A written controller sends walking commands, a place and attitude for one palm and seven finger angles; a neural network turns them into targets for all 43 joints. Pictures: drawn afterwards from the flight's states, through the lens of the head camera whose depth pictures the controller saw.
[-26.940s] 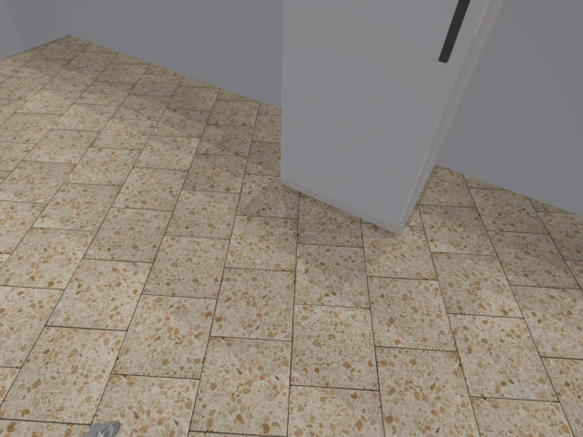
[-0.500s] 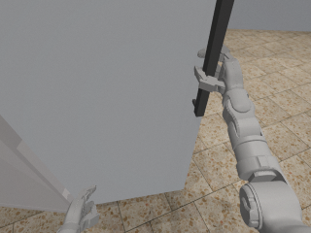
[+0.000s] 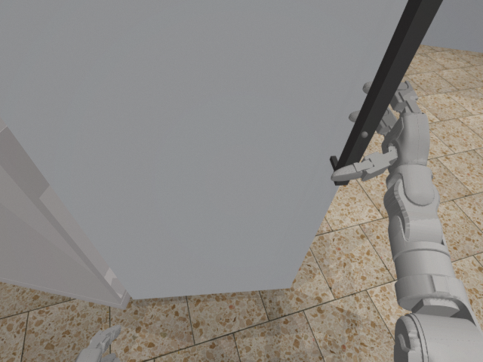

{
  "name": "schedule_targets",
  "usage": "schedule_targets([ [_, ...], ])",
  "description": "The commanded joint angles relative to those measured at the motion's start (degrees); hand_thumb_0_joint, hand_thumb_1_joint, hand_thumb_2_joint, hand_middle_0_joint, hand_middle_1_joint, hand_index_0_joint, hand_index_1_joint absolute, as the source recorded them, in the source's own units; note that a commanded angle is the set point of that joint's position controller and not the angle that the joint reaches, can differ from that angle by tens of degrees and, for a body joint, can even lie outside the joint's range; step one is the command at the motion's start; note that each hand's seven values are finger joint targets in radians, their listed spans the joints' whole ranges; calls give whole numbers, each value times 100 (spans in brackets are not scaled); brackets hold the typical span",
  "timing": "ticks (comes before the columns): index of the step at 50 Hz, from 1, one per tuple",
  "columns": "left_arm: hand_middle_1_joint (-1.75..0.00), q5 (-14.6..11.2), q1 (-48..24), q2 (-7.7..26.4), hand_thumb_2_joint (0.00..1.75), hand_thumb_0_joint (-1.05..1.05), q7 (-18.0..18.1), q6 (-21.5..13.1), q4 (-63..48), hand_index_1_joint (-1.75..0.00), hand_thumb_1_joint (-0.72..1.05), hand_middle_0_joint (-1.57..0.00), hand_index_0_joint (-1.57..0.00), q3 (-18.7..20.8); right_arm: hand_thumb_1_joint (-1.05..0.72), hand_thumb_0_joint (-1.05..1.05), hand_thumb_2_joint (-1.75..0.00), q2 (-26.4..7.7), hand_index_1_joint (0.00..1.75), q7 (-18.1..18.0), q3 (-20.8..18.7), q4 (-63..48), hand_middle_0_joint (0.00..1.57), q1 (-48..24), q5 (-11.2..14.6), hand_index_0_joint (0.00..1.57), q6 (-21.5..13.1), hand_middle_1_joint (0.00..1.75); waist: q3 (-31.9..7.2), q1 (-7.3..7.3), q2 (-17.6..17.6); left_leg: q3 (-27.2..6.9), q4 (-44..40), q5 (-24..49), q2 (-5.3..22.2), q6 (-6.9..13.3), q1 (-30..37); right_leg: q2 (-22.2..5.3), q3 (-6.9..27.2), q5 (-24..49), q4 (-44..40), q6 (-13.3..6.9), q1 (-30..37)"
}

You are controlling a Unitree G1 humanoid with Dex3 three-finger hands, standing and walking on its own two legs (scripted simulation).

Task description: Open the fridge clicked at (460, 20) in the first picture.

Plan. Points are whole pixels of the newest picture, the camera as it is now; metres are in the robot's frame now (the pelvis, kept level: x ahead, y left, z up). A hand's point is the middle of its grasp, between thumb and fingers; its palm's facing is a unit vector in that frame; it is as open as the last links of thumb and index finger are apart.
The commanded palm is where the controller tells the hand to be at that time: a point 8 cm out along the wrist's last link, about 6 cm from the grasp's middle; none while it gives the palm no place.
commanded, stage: slip the hand off the handle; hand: right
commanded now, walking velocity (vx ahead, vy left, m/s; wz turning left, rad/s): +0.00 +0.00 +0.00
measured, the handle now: (379, 74) +0.46 -0.13 +0.26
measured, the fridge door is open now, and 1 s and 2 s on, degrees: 74 73 73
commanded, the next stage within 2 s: draw the hand back to the body in 1.44 s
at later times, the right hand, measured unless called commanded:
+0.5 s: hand (405, 133) +0.44 -0.20 +0.18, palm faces +0.02 +1.00 -0.06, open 14.7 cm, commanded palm +0.41 -0.25 +0.18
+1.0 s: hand (417, 169) +0.38 -0.21 +0.17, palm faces +0.05 +1.00 -0.08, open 14.7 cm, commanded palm +0.34 -0.25 +0.18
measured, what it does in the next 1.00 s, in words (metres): stands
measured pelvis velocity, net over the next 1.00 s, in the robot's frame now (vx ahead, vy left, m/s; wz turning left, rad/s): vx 0.02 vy -0.04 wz -0.02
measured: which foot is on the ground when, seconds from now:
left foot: down 0.00-1.00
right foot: down 0.00-1.00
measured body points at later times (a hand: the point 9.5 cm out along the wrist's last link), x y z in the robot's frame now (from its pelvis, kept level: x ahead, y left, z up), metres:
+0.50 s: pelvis +0.01 -0.04 +0.00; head +0.03 -0.04 +0.45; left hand +0.13 +0.21 -0.11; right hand +0.44 -0.26 +0.19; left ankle +0.06 +0.09 -0.74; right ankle -0.01 -0.13 -0.74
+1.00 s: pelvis +0.02 -0.04 +0.00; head +0.02 -0.03 +0.45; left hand +0.18 +0.20 -0.09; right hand +0.37 -0.26 +0.18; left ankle +0.06 +0.09 -0.74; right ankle -0.01 -0.13 -0.74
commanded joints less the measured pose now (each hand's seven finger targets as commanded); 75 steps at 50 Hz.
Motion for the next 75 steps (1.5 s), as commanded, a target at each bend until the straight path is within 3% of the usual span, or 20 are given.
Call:
schedule_targets([
  [1,-30,31,-485,572,90,0,-42,-301,-1012,-30,90,-20,-20,185,55,0,-20,-1035,115,-106,-398,-1612,25,-1817,35,25,-463,115,-2124,-327,617,-694,-195,1225,237,-223,2005,321,198,996,-233,-261,-315],
  [3,-30,24,-524,582,90,0,-59,-275,-1059,-30,90,-20,-20,187,55,0,-20,-938,115,-112,-250,-1764,25,-1802,-31,25,-492,115,-1916,-271,536,-614,-174,1154,212,-220,1802,311,223,962,-233,-283,-248],
  [4,-30,28,-362,645,90,0,-24,-234,-882,-30,90,-20,-20,146,55,0,-20,-1151,115,-152,-202,-1302,25,-2560,-134,25,-498,115,-1554,48,717,-623,-263,815,188,-281,1357,294,259,686,-187,-301,-314],
  [6,-30,10,-337,636,90,0,-14,-186,-892,-30,90,-20,-20,143,55,0,-20,-1303,115,-142,-275,-1008,25,-2630,-171,25,-486,115,-1336,35,763,-717,-424,17,211,-299,1153,290,282,212,-172,-298,-481],
  [8,-30,20,-417,673,90,0,44,-132,-886,-30,90,-20,-20,154,55,0,-20,-1652,115,-124,-541,-1017,25,-2915,-183,25,-550,115,-1585,-3,383,-760,-406,-191,224,-261,1226,316,295,110,-146,-308,-374],
  [11,-30,-12,-424,581,90,0,72,-161,-905,-30,90,-20,-20,97,55,0,-20,-1308,115,116,-196,-938,25,-3265,-78,25,-698,115,-1963,48,-8,-643,-241,52,155,-182,1182,317,355,245,-103,-270,-118],
  [14,-30,-8,-273,634,90,0,97,-181,-836,-30,90,-20,-20,84,55,0,-20,-1182,115,331,-58,-570,25,-3501,-12,25,-816,115,-1937,150,42,-490,-115,245,98,-149,896,263,500,414,-80,-255,22],
  [22,-30,25,-36,709,90,0,56,-113,-856,-30,90,-20,-20,116,55,0,-20,-1210,115,523,-337,117,25,-3004,81,25,-775,115,-1909,-33,242,-297,182,698,67,-81,637,176,684,1048,4,-162,-10],
  [31,-30,92,83,685,90,0,-5,-15,-1009,-30,90,-20,-20,206,55,0,-20,-1439,115,514,-578,-1306,25,-2467,41,25,-862,115,-2357,-227,-235,-255,312,1361,2,-100,721,-35,782,3003,134,78,735],
  [33,-30,84,82,682,90,0,25,21,-974,-30,90,-20,-20,204,55,0,-20,-1365,115,520,-452,-1411,25,-2641,27,25,-769,115,-2160,-121,-284,-225,254,1298,-4,-115,631,-55,810,3038,121,118,777],
  [37,-30,47,-42,625,90,0,-37,-43,-1068,-30,90,-20,-20,214,55,0,-20,-731,115,598,-71,-1903,25,-1722,127,25,-505,115,-2165,-255,-555,-168,213,1135,-18,-106,521,-108,890,3235,86,230,1056],
  [38,-30,56,-41,635,90,0,-27,-29,-1084,-30,90,-20,-20,221,55,0,-20,-706,115,595,-99,-1951,25,-1542,155,25,-434,115,-2134,-257,-376,-134,187,1246,-13,-109,642,-103,881,3357,81,229,1050],
  [42,-30,24,-282,632,90,0,-17,3,-1180,-30,90,-20,-20,170,55,0,-20,-828,115,548,-286,-2195,25,-881,206,25,-160,115,-1670,-333,365,-128,96,1116,-6,-105,951,-20,720,2190,-104,56,375],
  [46,-30,4,-614,560,90,0,61,38,-1315,-30,90,-20,-20,87,55,0,-20,-1086,115,448,-504,-2646,25,-735,191,25,-65,115,-1438,-378,284,-194,-5,864,33,-89,1153,94,579,1299,-213,-113,145],
  [50,-30,22,-839,447,90,0,119,-58,-1440,-30,90,-20,-20,11,55,0,-20,-1033,115,435,-287,-3464,25,-880,119,25,-202,115,-1698,-365,-236,-245,-5,799,34,-81,1188,135,574,1254,-154,-156,451],
  [53,-30,42,-852,475,90,0,177,-114,-1394,-30,90,-20,-20,-5,55,0,-20,-1161,115,534,-445,-3449,25,-511,211,25,-228,115,-1641,-371,36,-254,-53,787,28,-100,1295,148,574,1117,-133,-193,384],
  [58,-30,-58,-1036,495,90,0,272,-66,-1365,-30,90,-20,-20,-67,55,0,-20,-1081,115,869,-372,-2887,25,-123,392,25,176,115,-952,-283,277,-341,-322,97,93,-168,1134,233,495,304,-172,-250,-37],
  [65,-30,-11,-1210,446,90,0,233,-190,-1613,-30,90,-20,-20,-87,55,0,-20,-1407,115,1064,-866,-3891,25,703,632,25,147,115,-1615,-530,210,-392,-108,729,158,-193,1733,272,466,805,-25,-252,-6],
  [72,-30,-36,-1211,438,90,0,312,-366,-1474,-30,90,-20,-20,-112,55,0,-20,-1391,115,1080,-714,-4013,25,405,660,25,38,115,-930,-318,-77,-460,-354,-264,137,-232,1106,261,493,230,-9,-247,-48],
  [75,-30,-42,-1198,438,90,0,344,-434,-1468,-30,90,-20,-20,-115,55,0,-20,-1225,115,1101,-465,-4018,25,357,621,25,125,115,-1009,-310,-302,-458,-351,-407,147,-211,1056,260,538,170,-14,-245,24],
])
